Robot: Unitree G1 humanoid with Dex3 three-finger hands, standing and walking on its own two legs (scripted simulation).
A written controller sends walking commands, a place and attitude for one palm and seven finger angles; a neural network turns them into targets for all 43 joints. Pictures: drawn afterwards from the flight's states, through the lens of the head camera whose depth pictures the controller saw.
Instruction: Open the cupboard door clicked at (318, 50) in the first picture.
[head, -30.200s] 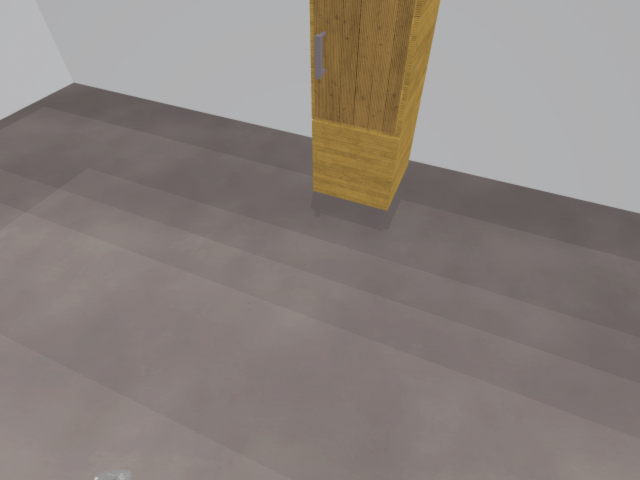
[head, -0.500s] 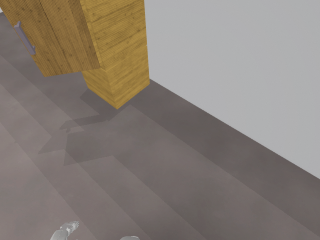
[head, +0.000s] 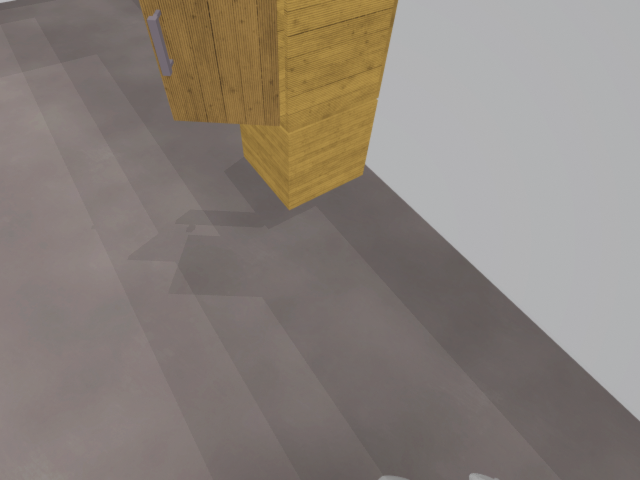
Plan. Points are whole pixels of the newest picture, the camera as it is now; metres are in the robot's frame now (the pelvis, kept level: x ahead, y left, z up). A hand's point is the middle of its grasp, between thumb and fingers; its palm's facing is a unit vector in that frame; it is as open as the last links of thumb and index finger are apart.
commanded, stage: take the last steps up to it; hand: left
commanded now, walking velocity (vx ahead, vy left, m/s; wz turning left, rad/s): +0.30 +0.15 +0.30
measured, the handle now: (162, 43) +1.09 +0.51 -0.08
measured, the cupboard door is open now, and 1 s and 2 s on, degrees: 54 54 54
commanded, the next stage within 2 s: come to a stop and stand still in 1.54 s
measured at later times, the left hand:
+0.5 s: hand out of the picture +0.01 +0.23 -0.19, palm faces +0.22 -0.96 -0.18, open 7.4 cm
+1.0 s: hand (157, 348) +0.30 +0.28 -0.15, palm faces +0.21 -0.95 -0.24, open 7.2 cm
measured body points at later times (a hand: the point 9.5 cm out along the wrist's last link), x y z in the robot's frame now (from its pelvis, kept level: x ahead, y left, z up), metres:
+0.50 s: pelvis +0.10 +0.06 -0.02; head +0.14 +0.08 +0.43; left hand +0.00 +0.28 -0.18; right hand +0.25 -0.18 -0.15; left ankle +0.15 +0.17 -0.74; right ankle -0.01 -0.13 -0.71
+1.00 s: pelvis +0.27 +0.09 +0.01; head +0.30 +0.07 +0.46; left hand +0.29 +0.33 -0.13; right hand +0.31 -0.15 -0.16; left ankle +0.24 +0.23 -0.66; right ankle +0.28 +0.01 -0.74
